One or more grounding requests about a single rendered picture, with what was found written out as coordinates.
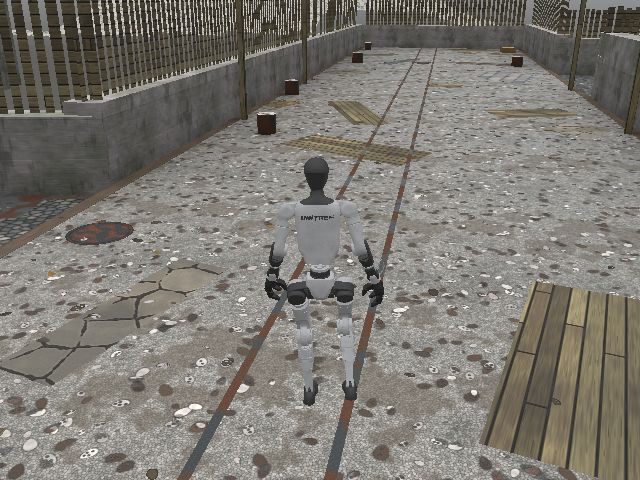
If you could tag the robot left foot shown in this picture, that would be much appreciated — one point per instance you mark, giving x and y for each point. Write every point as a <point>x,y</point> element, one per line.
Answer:
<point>309,397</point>

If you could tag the robot left hand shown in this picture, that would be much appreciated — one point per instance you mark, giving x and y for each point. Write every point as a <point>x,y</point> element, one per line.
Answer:
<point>275,285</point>

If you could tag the right robot forearm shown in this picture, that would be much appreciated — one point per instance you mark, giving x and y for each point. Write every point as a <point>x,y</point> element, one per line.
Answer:
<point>369,266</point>

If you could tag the robot head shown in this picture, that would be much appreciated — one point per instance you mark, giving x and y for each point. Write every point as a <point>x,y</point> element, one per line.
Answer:
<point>316,172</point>

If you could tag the robot right hand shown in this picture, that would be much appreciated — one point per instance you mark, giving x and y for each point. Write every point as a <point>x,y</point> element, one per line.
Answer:
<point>378,292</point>

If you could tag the left robot forearm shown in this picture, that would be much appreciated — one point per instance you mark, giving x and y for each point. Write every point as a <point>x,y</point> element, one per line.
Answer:
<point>274,265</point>

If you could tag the right robot upper arm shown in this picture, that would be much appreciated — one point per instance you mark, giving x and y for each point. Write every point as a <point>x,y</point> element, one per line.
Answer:
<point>349,210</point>

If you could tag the left robot upper arm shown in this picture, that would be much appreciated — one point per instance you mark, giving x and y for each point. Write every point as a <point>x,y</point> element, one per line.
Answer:
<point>286,212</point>

